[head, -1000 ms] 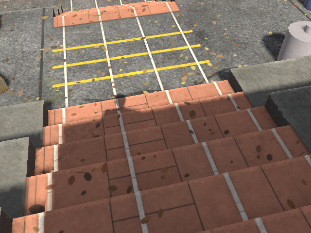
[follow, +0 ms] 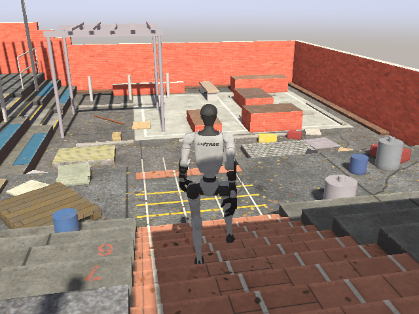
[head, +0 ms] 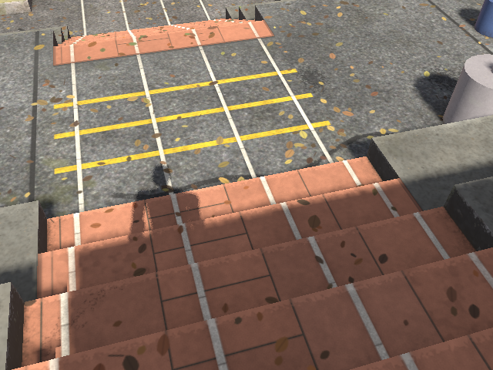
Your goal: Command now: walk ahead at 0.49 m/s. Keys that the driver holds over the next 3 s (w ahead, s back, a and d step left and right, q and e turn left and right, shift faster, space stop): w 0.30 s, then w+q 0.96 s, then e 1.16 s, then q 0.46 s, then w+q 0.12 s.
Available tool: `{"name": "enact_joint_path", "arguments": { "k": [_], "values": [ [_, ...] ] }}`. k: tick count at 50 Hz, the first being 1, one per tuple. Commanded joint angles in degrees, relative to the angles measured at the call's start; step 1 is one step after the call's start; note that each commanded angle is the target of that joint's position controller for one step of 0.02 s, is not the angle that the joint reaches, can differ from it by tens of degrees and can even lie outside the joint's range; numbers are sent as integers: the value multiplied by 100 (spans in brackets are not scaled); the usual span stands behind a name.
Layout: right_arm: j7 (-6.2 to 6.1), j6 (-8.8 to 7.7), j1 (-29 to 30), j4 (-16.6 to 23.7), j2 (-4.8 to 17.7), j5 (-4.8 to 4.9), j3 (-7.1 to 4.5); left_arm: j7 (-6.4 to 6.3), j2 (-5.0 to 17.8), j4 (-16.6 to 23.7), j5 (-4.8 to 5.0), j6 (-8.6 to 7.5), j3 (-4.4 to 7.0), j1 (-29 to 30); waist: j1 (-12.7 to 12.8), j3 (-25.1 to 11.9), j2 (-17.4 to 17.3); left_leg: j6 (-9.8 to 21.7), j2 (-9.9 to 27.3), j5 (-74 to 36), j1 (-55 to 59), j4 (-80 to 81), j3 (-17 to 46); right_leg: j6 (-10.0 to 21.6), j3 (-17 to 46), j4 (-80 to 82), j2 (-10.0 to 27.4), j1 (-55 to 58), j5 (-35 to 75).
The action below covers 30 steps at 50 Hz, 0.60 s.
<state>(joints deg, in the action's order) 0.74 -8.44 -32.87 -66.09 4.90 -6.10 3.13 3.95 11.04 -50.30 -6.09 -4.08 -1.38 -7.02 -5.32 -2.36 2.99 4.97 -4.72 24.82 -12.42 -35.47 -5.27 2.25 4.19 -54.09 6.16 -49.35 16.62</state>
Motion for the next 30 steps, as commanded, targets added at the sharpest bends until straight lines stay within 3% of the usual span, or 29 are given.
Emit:
{"name": "enact_joint_path", "arguments": {
  "k": [1, 2, 3, 4, 5, 6, 7, 8, 9, 11, 12, 13, 14, 15, 16, 17, 18, 19, 20, 21, 22, 23, 24, 25, 26, 27, 28, 29, 30],
  "values": [
    [-211, 251, -550, 129, 909, 866, -257, -181, 497, 601, 677, 50, 232, 1116, 34, 912, -515, 836, 1626, -1665, 480, 813, 1866, -110, -111, 1486, 132, -565, 692],
    [-80, 148, -1001, -103, 312, -39, 49, -16, -49, 313, -9, 25, -166, 674, -101, 739, -418, 1095, 1465, -1304, -117, 759, 1698, 38, -128, 1454, 112, -128, 1834],
    [-11, 160, -1063, -63, 385, -26, 11, 63, -69, 216, -32, -2, -101, 571, -57, 1011, -664, 1149, 1511, -1161, -486, 833, 1699, 81, -208, 1322, 77, 232, 1882],
    [-3, 166, -901, 31, 315, -12, 46, 92, 106, 335, -71, 19, -82, 741, -68, 1044, -594, 1112, 1465, -971, -661, 771, 1649, 130, -339, 1450, 29, 426, 1691],
    [7, 160, -973, 12, 377, 21, 48, 135, 232, 441, -43, 24, -41, 1030, -153, 1133, -509, 1084, 1453, -879, -620, 670, 1757, 124, -383, 1623, -20, 539, 1345],
    [-155, 320, -331, 408, 1047, 798, -274, -16, 392, 513, 744, 88, 190, 1508, -162, 1165, -73, 657, 1272, -773, -740, 384, 1418, 7, -631, 2045, -211, 1317, 1310],
    [-68, 212, -1153, -17, 517, 17, 9, 90, 224, 629, 2, 68, -75, 1539, -399, 1068, -676, 922, 1340, -655, -376, 405, 1636, 0, -569, 2186, -76, 1012, 746],
    [-112, 185, -1564, -139, 476, 70, -49, 136, 184, 577, 4, 83, -7, 1546, -524, 1300, -783, 1030, 1574, -1140, 649, 210, 1979, -47, -329, 2485, 63, 294, 398],
    [-166, 171, -1606, -171, 404, 154, -62, 138, 206, 641, -22, 87, -29, 1757, -627, 1324, -580, 951, 1549, -1351, 1141, -23, 1990, -59, -329, 3042, 77, 110, 199],
    [-150, 245, -1545, -241, 629, 218, -143, 153, 76, 636, 14, 51, -83, 1965, -704, 1267, -463, 860, 1454, -1899, 1350, -255, 1956, -19, -416, 3709, 62, 734, 39],
    [-120, 302, -1379, -212, 700, 218, -191, 130, 118, 538, 43, 30, -93, 1920, -658, 1213, -484, 786, 1430, -2186, 1049, -358, 1899, 16, -483, 3787, 51, 1374, -10],
    [-266, 555, -818, 22, 1053, 407, -396, -178, 341, 315, 997, -18, 145, 1494, -503, 1642, -455, 621, 1118, -2690, 543, -1187, 1300, -100, -909, 3726, -269, 2182, -103],
    [44, 454, -1212, -151, 857, -20, -247, -11, 482, -85, 196, -44, 52, 442, -69, 323, -260, 442, 1055, -3053, 298, -1557, 1334, 109, -844, 3747, -61, 3958, 783],
    [338, 509, -712, -45, 998, -189, -283, 19, 918, -538, 117, -68, 372, -1258, 806, 130, -183, 255, 972, -3060, -1050, -2853, 1065, 286, -896, 3242, -105, 6153, 777],
    [-128, 579, -769, -13, 775, 761, -484, -192, 1292, -1097, 603, -23, 508, -2181, 927, -204, 86, 151, 110, 719, -2101, -5070, 379, 251, -504, 2316, 603, 7268, 2945],
    [486, 463, -2325, -275, -126, -31, 19, 70, 1663, -971, 331, -59, 549, -3550, 972, -3263, 1707, -362, 379, 2180, -2557, -7544, 762, 2239, 756, 1164, 1896, 10348, 3880],
    [663, 371, -605, 510, 582, 52, -207, 67, 1361, -1168, 72, 1, 580, -3517, 1646, -2328, 671, -330, 228, 2300, -4556, -8236, 847, 2286, 1731, 1998, 1885, 10142, 1105],
    [554, 232, 374, 880, 883, 321, -305, 33, 1258, -1017, 43, 25, 572, -2768, 1473, -933, -25, -267, 595, 1473, -5270, -7615, 902, 1999, 1483, 2641, 2137, 8446, -300],
    [427, 207, 616, 887, 1107, 363, -369, 27, 819, -857, -22, 21, 421, -2072, 1253, -310, -666, -217, 891, 827, -4596, -7009, 1025, 1880, 1140, 3136, 1997, 6714, -811],
    [291, 192, 512, 952, 940, 235, -378, -21, 522, -684, -46, 8, 312, -1556, 677, -42, -785, -109, 1214, 22, -3623, -5722, 1256, 1746, 709, 3291, 1812, 5232, -524],
    [220, 248, 816, 989, 723, 222, -360, -57, 426, -665, -6, -63, 306, -1480, 471, 498, -289, -25, 1262, 85, -3196, -5471, 1125, 1739, 404, 3481, 1681, 4098, -135],
    [201, 305, 638, 911, 474, 51, -325, -226, -278, -491, 43, -210, 105, -1168, 193, 560, -351, 189, 1569, -1207, -2602, -3840, 1443, 1427, -21, 3820, 1250, 3342, -698],
    [254, 317, 815, 853, 180, -7, -278, -288, -192, -393, 181, -329, 113, -1054, 241, 814, -236, 216, 1468, -1872, -2187, -2721, 1256, 1422, -402, 4244, 1031, 2814, -758],
    [297, 359, 685, 808, 192, -8, -314, -284, 103, -506, 223, -346, 187, -1329, 210, 654, -23, 187, 1278, -1837, -2080, -2537, 1028, 1531, -379, 4263, 1042, 2925, -940],
    [337, 395, 640, 846, 259, 6, -326, -273, 239, -629, 89, -332, 244, -1577, 244, 546, 9, 149, 1316, -1978, -2177, -2604, 1061, 1606, -384, 4104, 1167, 3084, -860],
    [349, 409, 765, 978, 301, 17, -312, -247, 164, -655, -5, -343, 212, -1637, 201, 581, -106, 130, 1423, -2153, -2403, -2197, 1174, 1573, -419, 4021, 1307, 3285, -557],
    [410, 389, 710, 996, 236, -16, -285, -263, 145, -663, -117, -346, 214, -1647, 186, 552, -142, 133, 1426, -2712, -2227, -2316, 1167, 1442, -631, 3658, 1201, 3187, -609],
    [422, 361, 1305, 1210, 206, -41, -226, -385, -278, -815, -113, -423, 69, -1811, 439, 703, -389, 95, 1786, -4038, -3296, -1240, 1711, 1168, -674, 3393, 1210, 4040, -1314],
    [422, 366, 1675, 1337, 360, 19, -246, -429, -281, -961, -45, -430, 23, -2191, 610, 727, -343, 18, 1724, -4487, -3526, -837, 1556, 1166, -670, 3230, 1234, 4393, -1446]
  ]
}}
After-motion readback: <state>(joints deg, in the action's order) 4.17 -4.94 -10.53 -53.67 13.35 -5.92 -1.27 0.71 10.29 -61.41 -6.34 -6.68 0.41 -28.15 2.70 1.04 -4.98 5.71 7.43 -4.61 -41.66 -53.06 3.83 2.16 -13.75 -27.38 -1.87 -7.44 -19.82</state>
